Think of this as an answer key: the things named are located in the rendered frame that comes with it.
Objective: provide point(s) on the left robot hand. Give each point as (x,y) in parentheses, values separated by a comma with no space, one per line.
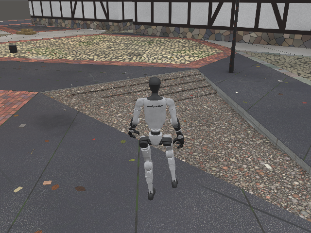
(130,133)

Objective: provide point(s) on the robot left forearm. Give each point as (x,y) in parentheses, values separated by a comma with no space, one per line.
(132,126)

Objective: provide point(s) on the robot right upper arm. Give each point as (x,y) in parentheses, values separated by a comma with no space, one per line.
(172,110)

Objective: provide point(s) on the robot left upper arm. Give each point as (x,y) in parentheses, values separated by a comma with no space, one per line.
(137,110)

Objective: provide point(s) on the right robot hand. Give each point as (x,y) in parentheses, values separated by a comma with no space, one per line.
(180,141)

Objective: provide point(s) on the robot right forearm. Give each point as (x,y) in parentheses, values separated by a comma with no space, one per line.
(178,130)

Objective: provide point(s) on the right robot thigh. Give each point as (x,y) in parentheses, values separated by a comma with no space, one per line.
(167,143)

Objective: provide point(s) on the robot right foot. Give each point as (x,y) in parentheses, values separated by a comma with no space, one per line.
(174,183)

